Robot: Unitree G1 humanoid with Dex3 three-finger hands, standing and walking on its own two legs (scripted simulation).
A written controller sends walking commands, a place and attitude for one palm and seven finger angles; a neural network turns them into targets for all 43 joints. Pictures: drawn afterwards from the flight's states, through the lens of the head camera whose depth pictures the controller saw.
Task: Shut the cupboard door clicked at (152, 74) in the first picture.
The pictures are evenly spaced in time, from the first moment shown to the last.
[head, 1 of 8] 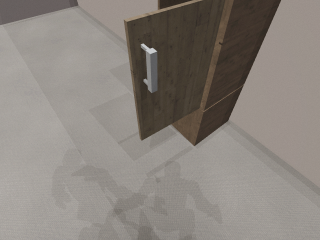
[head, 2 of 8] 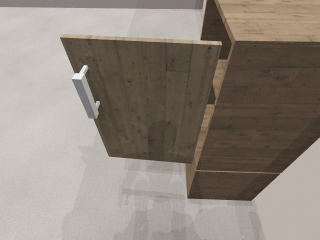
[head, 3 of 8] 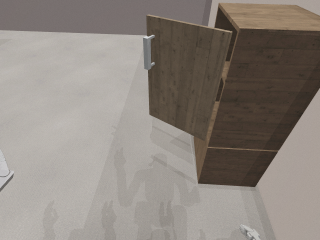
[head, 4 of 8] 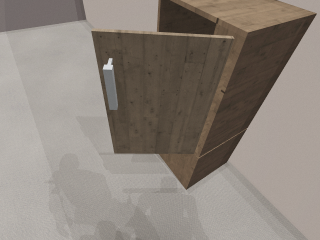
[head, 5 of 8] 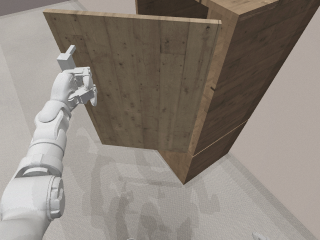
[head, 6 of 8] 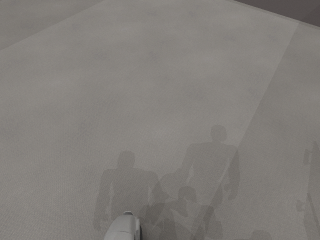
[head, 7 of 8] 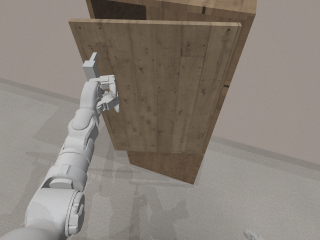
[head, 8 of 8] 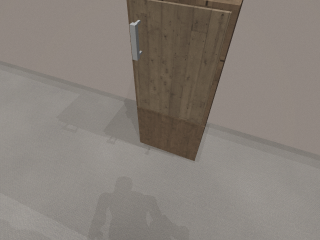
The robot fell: no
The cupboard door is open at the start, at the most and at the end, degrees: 86 86 0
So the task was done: yes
